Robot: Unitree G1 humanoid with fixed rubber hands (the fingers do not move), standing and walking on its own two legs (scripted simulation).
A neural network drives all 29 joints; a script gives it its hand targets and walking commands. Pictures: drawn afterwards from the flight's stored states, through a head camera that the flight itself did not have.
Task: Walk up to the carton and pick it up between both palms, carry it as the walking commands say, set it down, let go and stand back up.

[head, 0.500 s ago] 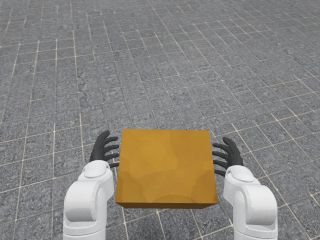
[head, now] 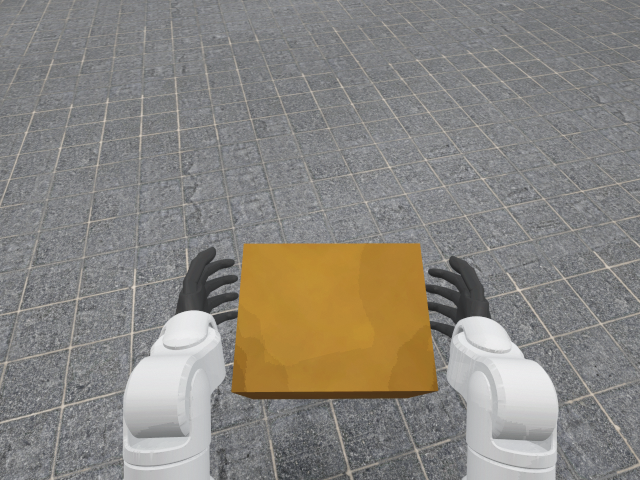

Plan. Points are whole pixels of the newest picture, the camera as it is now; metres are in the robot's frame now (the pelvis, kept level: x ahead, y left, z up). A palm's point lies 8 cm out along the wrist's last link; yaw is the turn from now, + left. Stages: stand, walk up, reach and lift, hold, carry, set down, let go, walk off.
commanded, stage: carry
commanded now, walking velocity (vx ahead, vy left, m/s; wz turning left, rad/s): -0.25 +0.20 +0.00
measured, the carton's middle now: (331, 326) +0.32 -0.02 +0.02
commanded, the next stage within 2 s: none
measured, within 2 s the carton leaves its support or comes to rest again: neither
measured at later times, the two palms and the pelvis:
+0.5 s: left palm (103, 401) +0.19 +0.19 +0.13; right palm (437, 439) +0.16 -0.10 +0.10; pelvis -0.09 +0.08 +0.02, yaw -2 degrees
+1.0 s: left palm out of the picture +0.03 +0.34 +0.11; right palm out of the picture +0.03 +0.05 +0.08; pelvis -0.24 +0.20 +0.00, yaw -2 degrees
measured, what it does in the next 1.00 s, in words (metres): walks backwards: right foot, then left foot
